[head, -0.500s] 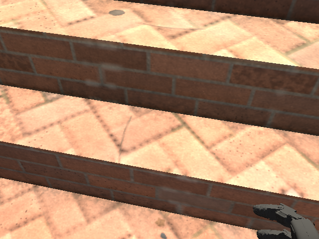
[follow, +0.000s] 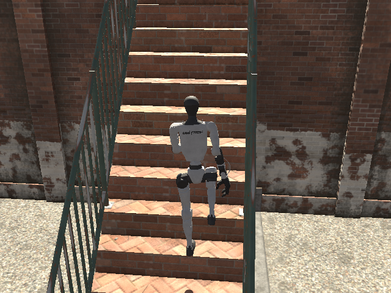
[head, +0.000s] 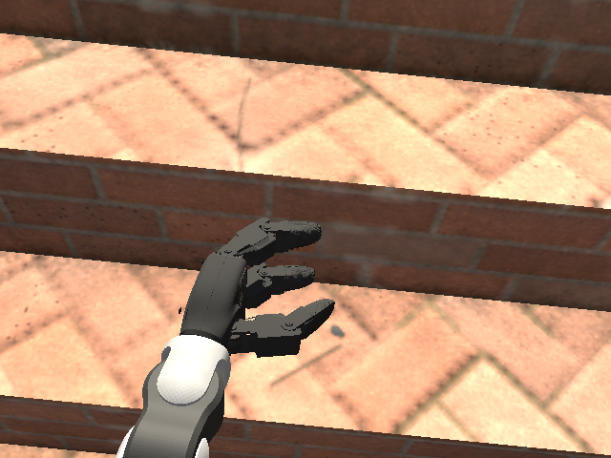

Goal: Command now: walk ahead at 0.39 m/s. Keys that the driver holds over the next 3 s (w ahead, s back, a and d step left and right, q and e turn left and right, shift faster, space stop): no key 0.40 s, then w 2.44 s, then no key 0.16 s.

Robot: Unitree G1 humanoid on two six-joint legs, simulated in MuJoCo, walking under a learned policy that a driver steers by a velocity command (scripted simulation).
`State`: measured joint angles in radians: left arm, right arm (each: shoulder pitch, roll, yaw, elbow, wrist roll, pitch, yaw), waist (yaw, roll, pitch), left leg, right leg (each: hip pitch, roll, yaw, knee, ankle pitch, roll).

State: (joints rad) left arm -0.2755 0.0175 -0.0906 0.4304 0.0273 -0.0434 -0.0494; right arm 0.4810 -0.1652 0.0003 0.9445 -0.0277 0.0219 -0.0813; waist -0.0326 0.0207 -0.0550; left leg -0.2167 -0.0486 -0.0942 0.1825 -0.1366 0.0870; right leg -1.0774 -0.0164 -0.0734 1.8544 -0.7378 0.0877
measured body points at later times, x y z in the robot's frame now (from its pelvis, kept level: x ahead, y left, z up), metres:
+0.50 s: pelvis -0.02 -0.04 -0.01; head -0.05 +0.00 +0.43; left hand +0.09 +0.16 -0.17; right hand +0.00 -0.26 -0.14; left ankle -0.03 +0.05 -0.76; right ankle -0.03 -0.20 -0.63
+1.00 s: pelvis +0.05 -0.05 +0.00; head +0.11 -0.06 +0.45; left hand -0.02 +0.15 -0.14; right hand +0.35 -0.13 -0.03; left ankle +0.11 +0.09 -0.51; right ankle -0.04 -0.20 -0.75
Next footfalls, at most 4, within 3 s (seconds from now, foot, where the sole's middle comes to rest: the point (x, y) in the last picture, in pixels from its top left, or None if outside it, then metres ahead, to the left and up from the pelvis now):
0.60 right None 0.00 -0.20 -0.79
0.96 left None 0.14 0.10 -0.55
1.56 right None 0.21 -0.12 -0.55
1.94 left None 0.23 0.13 -0.55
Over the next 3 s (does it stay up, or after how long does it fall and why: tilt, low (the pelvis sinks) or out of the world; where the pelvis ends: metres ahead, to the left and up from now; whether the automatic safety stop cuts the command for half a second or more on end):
stays up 0.36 0.13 0.39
